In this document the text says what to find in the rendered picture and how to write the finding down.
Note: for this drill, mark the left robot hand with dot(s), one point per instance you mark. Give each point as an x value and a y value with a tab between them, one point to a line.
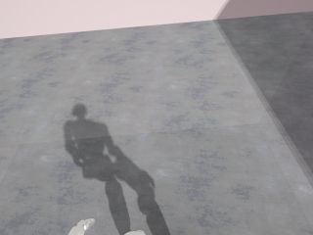
82	226

